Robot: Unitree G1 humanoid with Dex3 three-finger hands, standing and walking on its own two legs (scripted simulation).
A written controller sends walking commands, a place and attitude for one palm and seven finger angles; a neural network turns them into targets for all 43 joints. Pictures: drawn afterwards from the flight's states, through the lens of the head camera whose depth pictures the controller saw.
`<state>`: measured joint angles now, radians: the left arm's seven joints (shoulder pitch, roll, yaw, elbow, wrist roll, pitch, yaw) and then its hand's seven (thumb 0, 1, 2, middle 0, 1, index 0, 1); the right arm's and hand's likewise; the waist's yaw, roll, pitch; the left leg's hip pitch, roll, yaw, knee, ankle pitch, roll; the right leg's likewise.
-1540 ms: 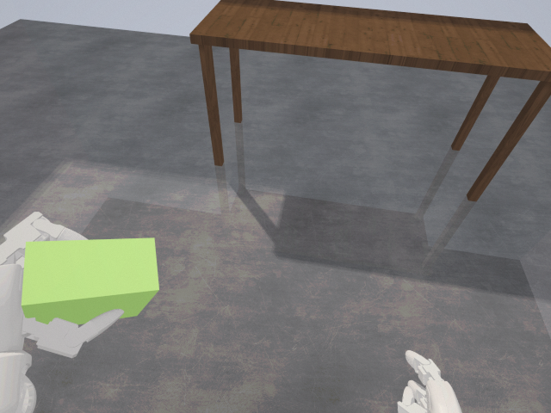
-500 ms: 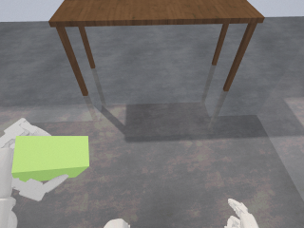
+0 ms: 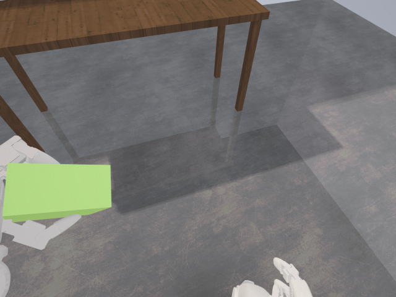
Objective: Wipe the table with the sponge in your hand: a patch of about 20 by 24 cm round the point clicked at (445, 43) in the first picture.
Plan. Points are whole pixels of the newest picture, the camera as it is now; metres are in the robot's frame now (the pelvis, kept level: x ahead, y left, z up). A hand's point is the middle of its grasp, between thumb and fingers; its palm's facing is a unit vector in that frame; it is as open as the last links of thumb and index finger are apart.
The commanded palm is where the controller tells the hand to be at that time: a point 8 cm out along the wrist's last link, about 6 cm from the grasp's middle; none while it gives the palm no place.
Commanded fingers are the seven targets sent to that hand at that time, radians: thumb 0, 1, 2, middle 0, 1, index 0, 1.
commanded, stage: walk to a spot facing it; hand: left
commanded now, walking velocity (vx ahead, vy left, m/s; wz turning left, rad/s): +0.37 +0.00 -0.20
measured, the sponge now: (71, 193) +0.24 +0.21 +0.16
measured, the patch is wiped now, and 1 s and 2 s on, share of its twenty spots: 0.00 0.00 0.00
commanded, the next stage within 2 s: turn to face it in 1.80 s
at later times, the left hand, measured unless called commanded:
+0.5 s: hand (98, 106) +0.40 +0.21 +0.18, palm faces +0.39 -0.81 -0.44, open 10.1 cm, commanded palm +0.35 +0.24 +0.18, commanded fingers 0.00 0.10 1.30 -1.20 -1.60 -1.20 -1.60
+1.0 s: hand (140, 62) +0.55 +0.16 +0.17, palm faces +0.35 -0.78 -0.52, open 10.1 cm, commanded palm +0.51 +0.19 +0.18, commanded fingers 0.00 0.10 1.30 -1.20 -1.60 -1.20 -1.60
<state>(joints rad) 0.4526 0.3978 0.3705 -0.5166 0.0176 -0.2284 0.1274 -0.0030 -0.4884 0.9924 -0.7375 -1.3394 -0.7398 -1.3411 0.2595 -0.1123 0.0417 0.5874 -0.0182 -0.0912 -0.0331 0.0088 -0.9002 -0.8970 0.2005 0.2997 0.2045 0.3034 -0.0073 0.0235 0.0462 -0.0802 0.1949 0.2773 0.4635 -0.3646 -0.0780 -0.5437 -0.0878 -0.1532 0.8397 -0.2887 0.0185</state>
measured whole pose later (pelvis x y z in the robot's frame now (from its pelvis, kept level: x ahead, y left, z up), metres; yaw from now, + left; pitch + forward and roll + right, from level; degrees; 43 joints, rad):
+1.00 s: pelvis +0.31 -0.07 +0.00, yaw -7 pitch +0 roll +0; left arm 0.47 0.38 0.41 -0.42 -0.01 -0.19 0.14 0.00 -0.49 1.00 -0.74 -1.34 -0.74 -1.34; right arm 0.25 -0.14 0.01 0.61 0.00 -0.07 -0.07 0.01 -0.90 -0.90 0.20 0.30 0.21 0.30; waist 0.02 0.06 0.04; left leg -0.18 0.17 0.22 0.51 -0.30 -0.06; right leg -0.37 -0.08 -0.19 0.61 -0.30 0.03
